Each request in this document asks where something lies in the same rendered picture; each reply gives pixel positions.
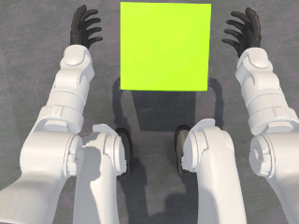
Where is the left robot foot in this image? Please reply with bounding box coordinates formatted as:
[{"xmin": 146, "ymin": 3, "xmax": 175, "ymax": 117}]
[{"xmin": 115, "ymin": 128, "xmax": 132, "ymax": 182}]

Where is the robot left thigh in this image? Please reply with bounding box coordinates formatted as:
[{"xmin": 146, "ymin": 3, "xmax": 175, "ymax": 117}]
[{"xmin": 73, "ymin": 131, "xmax": 124, "ymax": 224}]

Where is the left robot upper arm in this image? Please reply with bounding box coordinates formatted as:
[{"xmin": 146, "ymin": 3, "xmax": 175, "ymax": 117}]
[{"xmin": 0, "ymin": 130, "xmax": 83, "ymax": 224}]

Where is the robot right forearm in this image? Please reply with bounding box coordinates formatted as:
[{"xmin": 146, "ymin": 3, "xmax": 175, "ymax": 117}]
[{"xmin": 235, "ymin": 47, "xmax": 299, "ymax": 135}]

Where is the right robot upper arm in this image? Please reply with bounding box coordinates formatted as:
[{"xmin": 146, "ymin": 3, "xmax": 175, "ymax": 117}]
[{"xmin": 249, "ymin": 132, "xmax": 299, "ymax": 224}]

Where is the carton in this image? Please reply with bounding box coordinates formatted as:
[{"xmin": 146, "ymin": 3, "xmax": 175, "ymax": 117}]
[{"xmin": 121, "ymin": 2, "xmax": 211, "ymax": 91}]

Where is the robot right hand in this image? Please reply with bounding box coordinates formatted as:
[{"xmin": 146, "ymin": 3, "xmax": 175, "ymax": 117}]
[{"xmin": 222, "ymin": 7, "xmax": 262, "ymax": 58}]

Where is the robot left hand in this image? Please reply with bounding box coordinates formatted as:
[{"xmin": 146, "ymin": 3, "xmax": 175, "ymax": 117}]
[{"xmin": 70, "ymin": 5, "xmax": 103, "ymax": 50}]

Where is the robot left forearm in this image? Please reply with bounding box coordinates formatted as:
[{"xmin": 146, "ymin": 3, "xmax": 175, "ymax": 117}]
[{"xmin": 20, "ymin": 45, "xmax": 94, "ymax": 171}]

